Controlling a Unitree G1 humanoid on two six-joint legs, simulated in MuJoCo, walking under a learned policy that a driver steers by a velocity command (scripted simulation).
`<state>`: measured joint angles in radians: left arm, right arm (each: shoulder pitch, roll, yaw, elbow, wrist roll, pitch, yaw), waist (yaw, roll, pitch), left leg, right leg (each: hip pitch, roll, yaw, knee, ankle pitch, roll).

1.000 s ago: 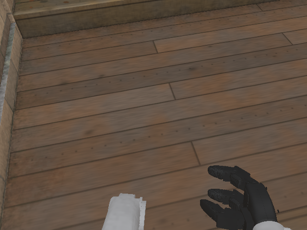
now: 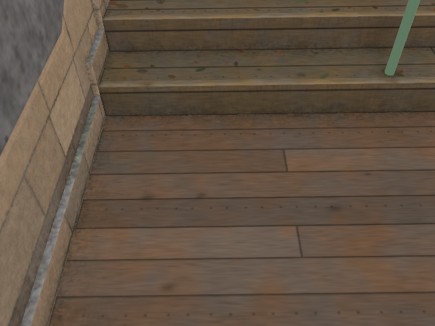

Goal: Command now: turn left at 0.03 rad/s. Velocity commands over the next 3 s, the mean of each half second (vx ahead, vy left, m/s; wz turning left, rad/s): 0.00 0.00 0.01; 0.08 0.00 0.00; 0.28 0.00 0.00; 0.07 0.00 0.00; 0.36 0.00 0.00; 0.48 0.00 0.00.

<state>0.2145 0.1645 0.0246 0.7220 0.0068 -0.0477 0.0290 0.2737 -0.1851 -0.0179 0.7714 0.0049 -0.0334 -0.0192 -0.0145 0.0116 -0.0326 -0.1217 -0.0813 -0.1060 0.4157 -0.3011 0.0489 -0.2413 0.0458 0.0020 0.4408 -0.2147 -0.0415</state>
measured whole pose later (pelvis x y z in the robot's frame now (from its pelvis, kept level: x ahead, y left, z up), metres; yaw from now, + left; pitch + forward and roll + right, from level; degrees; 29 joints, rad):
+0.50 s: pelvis +0.00 -0.02 +0.00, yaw -1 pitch -1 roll -1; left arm 0.24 0.18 0.05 0.79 0.02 -0.03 0.02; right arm 0.29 -0.20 -0.01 0.79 0.01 -0.02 -0.05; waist 0.01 0.01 0.00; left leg -0.09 -0.04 -0.10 0.41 -0.30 0.02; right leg -0.19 0.09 0.00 0.38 -0.18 -0.07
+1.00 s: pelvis +0.01 +0.00 +0.00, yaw +0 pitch +0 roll -1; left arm 0.34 0.22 0.08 0.82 0.01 -0.01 -0.01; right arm 0.39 -0.22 -0.02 0.77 -0.01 -0.05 -0.03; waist 0.00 -0.01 -0.04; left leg -0.14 -0.04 -0.08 0.49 -0.36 0.07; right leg -0.25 0.09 0.02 0.52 -0.35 -0.10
